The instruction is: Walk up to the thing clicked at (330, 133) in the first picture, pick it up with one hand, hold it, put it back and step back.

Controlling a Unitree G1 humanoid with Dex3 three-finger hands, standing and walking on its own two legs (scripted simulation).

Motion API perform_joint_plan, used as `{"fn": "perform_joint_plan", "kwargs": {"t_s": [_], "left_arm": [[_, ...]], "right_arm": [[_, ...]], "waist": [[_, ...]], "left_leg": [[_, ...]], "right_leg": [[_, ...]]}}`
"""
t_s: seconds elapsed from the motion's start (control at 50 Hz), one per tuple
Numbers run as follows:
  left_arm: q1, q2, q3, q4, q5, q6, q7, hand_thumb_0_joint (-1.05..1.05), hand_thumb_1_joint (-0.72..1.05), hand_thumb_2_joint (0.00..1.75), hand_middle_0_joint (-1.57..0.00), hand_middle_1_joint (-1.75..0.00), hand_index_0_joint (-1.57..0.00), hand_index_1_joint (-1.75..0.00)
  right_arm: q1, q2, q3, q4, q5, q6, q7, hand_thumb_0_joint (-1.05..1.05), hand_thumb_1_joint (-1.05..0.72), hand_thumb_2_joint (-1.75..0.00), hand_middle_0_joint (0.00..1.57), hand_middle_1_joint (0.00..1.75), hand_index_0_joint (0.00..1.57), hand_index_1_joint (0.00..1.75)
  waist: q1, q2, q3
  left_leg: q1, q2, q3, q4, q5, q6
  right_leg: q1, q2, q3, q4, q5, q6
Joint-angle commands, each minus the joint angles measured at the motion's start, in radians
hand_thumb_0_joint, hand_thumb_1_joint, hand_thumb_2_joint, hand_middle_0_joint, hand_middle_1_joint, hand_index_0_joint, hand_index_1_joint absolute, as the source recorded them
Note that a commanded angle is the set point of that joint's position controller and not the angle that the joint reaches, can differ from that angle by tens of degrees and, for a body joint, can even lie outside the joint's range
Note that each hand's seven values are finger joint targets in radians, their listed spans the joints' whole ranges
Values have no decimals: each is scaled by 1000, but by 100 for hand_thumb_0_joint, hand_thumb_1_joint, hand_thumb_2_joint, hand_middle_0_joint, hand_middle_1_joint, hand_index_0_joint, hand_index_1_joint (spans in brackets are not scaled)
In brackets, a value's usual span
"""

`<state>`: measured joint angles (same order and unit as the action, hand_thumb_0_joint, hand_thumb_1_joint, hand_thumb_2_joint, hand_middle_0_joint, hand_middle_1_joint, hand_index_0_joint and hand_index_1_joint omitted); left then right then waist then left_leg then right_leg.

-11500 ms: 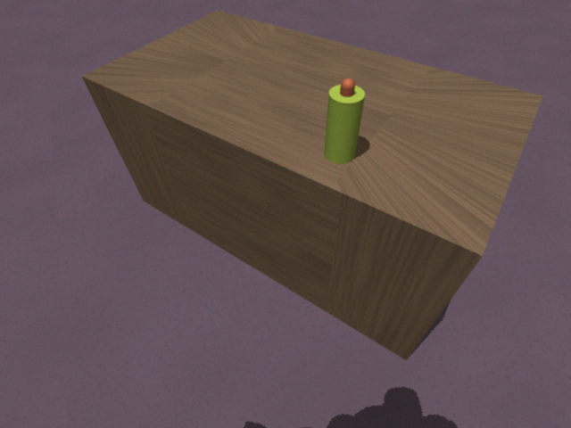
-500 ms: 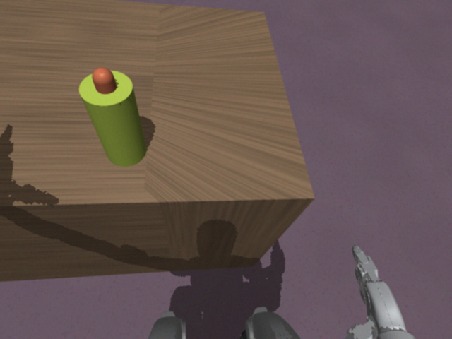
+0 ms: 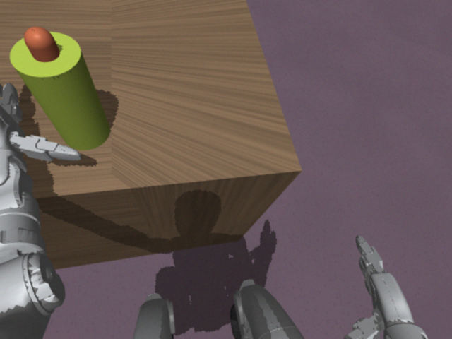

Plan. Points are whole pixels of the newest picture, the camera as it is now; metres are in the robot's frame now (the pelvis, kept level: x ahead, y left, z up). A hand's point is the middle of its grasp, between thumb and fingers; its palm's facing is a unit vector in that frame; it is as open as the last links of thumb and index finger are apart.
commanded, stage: close in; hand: left
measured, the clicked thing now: (66, 91) +0.50 +0.20 +0.08
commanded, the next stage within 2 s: close in 0.20 s
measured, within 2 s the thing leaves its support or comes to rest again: leaves its support in 1.64 s
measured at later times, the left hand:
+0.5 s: hand (68, 121) +0.48 +0.21 +0.04, palm faces +0.22 -0.98 -0.01, open 17.0 cm
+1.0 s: hand (76, 114) +0.50 +0.21 +0.03, palm faces +0.20 -0.98 -0.01, open 11.6 cm
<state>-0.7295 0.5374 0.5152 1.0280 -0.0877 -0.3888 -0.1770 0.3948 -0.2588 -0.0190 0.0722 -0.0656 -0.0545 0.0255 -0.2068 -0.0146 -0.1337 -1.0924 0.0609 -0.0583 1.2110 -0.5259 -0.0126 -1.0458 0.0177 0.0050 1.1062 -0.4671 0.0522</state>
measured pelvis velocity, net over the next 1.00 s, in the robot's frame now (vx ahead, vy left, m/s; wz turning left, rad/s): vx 0.00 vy -0.01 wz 0.02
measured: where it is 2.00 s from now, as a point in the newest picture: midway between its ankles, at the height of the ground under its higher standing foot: outside the picture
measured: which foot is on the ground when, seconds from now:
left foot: down 0.00-1.00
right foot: down 0.00-1.00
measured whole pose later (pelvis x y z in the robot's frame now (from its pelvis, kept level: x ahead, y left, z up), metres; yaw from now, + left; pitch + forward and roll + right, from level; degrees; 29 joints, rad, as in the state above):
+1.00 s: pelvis +0.00 -0.01 -0.01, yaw +1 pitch +24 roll -4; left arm -0.79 0.49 0.43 1.11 -0.04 -0.44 -0.05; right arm 0.41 -0.26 -0.02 -0.09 -0.07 0.02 0.05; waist -0.23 -0.01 -0.15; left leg -1.12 0.05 -0.07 1.23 -0.53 -0.03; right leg -1.08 0.01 0.00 1.15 -0.49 0.04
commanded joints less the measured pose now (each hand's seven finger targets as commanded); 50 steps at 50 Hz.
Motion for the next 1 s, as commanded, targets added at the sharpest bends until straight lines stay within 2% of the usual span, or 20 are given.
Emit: {"fn": "perform_joint_plan", "kwargs": {"t_s": [0.0, 0.04, 0.1, 0.14, 0.16, 0.24, 0.3, 0.4, 0.46, 0.5, 0.54, 0.58, 0.62, 0.66, 0.72, 0.74, 0.82, 0.86, 0.94, 0.98], "left_arm": [[-300, 247, 12, -170, -12, -71, 41, 0, -51, 3, -5, -3, -6, -3], [-363, 235, -3, -240, -16, -85, 45, 0, -50, 2, -6, -2, -7, -2], [-302, 140, -51, -144, -26, -77, 41, 0, -51, 1, -6, -3, -7, -2], [-338, 204, -26, -196, -22, -89, 51, 0, -50, 2, -5, -2, -7, -1], [-315, 143, -60, -155, -22, -84, 48, 0, -47, 2, -5, -2, -7, -1], [-375, 159, -65, -200, -11, -99, 66, 0, -48, 3, -5, -2, -7, -1], [-424, 141, -91, -244, -3, -111, 79, 0, -54, 5, -8, 0, -8, -1], [-466, 209, -53, -195, 25, -125, 110, 0, -55, 3, -25, -11, -25, -11], [-475, 203, -59, -125, 28, -128, 110, 0, -53, 4, -28, -13, -29, -13], [-492, 246, -31, -124, 27, -132, 110, 0, -50, 6, -32, -16, -32, -15], [-495, 179, -70, -51, 28, -132, 98, 0, -48, 8, -35, -18, -35, -18], [-505, 246, -39, -60, 39, -137, 102, 0, -48, 8, -38, -20, -38, -20], [-537, 230, -47, -75, 32, -140, 100, 0, -45, 11, -40, -22, -41, -22], [-507, 223, -42, -10, 33, -134, 99, 0, -42, 17, -46, -28, -46, -28], [-513, 195, -64, -13, 42, -139, 105, 0, -37, 25, -54, -36, -54, -36], [-535, 232, -46, -44, 47, -144, 109, 0, -36, 26, -56, -38, -56, -38], [-548, 244, -40, -119, 38, -148, 110, 0, -19, 41, -72, -55, -72, -55], [-552, 182, -82, -161, 35, -141, 115, 0, -13, 48, -79, -62, -79, -62], [-509, 164, -89, -188, 38, -119, 137, 0, -2, 59, -91, -74, -91, -74], [-458, 104, -110, -112, 42, -111, 149, 0, 1, 63, -94, -78, -94, -78]], "right_arm": [[-18, -174, -120, -214, 7, -25, -20, 0, 55, -5, 5, 5, 5, 5], [33, -156, -115, -187, 7, -13, -22, 0, 55, -5, 5, 5, 5, 5], [47, -157, -115, -251, 17, -10, -20, 0, 55, -4, 5, 5, 5, 5], [74, -163, -117, -230, 20, 1, -19, 0, 55, -4, 5, 5, 5, 5], [62, -162, -114, -275, 22, -3, -16, 0, 56, -4, 5, 5, 5, 5], [95, -153, -114, -247, 18, 5, -9, 0, 56, -4, 5, 5, 5, 5], [70, -136, -94, -293, 11, 4, -2, 0, 55, -5, 5, 5, 5, 5], [50, -153, -106, -290, -1, 16, -4, 0, 55, -4, 5, 5, 5, 5], [29, -151, -101, -324, 0, 15, -3, 0, 54, -4, 5, 5, 5, 5], [41, -178, -130, -331, 0, 16, -6, 0, 54, -4, 5, 5, 5, 5], [37, -131, -77, -323, -2, 15, 1, 0, 54, -4, 5, 5, 5, 5], [46, -158, -106, -333, -3, 14, -1, 0, 53, -4, 5, 5, 5, 5], [26, -151, -86, -366, -4, 10, 1, 0, 54, -4, 5, 5, 5, 5], [54, -167, -115, -334, -2, 15, -1, 0, 53, -5, 5, 5, 5, 5], [21, -162, -100, -365, -4, 9, 3, 0, 53, -5, 5, 5, 5, 5], [53, -158, -95, -336, -6, 11, 3, 0, 52, -5, 5, 5, 5, 5], [71, -180, -126, -337, -7, 17, 3, 0, 52, -5, 5, 5, 5, 5], [68, -159, -109, -356, -6, 19, 5, 0, 52, -5, 5, 5, 5, 5], [45, -171, -126, -353, -2, 24, 0, 0, 52, -5, 5, 5, 5, 5], [46, -153, -115, -314, -5, 28, 3, 0, 52, -5, 5, 5, 5, 5]], "waist": [[58, 164, -519], [42, 192, -528], [10, 96, -490], [22, 131, -494], [12, 107, -485], [7, 161, -457], [3, 206, -528], [-3, 200, -475], [-13, 171, -469], [-18, 177, -499], [-27, 163, -460], [-29, 178, -492], [-31, 183, -545], [-39, 169, -506], [-49, 184, -519], [-41, 206, -516], [-28, 247, -572], [-35, 268, -598], [-23, 245, -565], [-21, 216, -477]], "left_leg": [[332, -28, 9, -155, 388, 9], [346, -27, 12, -151, 403, 7], [325, -28, 15, -148, 385, 17], [339, -35, 21, -146, 392, 15], [344, -34, 20, -145, 399, 15], [366, -40, 24, -142, 377, 12], [421, -38, 18, -134, 417, 9], [356, -42, 24, -141, 312, 14], [327, -43, 22, -145, 267, 17], [333, -42, 21, -142, 279, 16], [288, -44, 21, -138, 259, 17], [289, -43, 23, -132, 271, 19], [308, -43, 22, -122, 305, 18], [278, -43, 25, -114, 297, 23], [309, -36, 15, -122, 312, 14], [311, -37, 15, -120, 317, 12], [376, -36, 15, -122, 355, 5], [421, -31, 11, -125, 396, 0], [407, -31, 16, -141, 374, 3], [384, -28, 10, -152, 346, -1]], "right_leg": [[257, 21, -42, -77, 294, -72], [248, 18, -41, -71, 311, -71], [253, 17, -41, -82, 322, -63], [247, 12, -36, -82, 331, -63], [244, 12, -37, -82, 336, -63], [204, 6, -34, -87, 314, -64], [215, 4, -37, -78, 333, -67], [204, 0, -24, -91, 271, -63], [215, 1, -24, -93, 239, -60], [225, 2, -21, -89, 249, -59], [206, 4, -23, -86, 235, -58], [219, 2, -16, -83, 247, -57], [240, 4, -17, -73, 281, -57], [220, 3, -10, -75, 279, -54], [183, 13, -33, -62, 269, -65], [172, 14, -36, -57, 267, -66], [180, 16, -41, -51, 288, -68], [179, 18, -45, -50, 302, -73], [201, 15, -43, -68, 301, -69], [158, 19, -50, -73, 265, -72]]}}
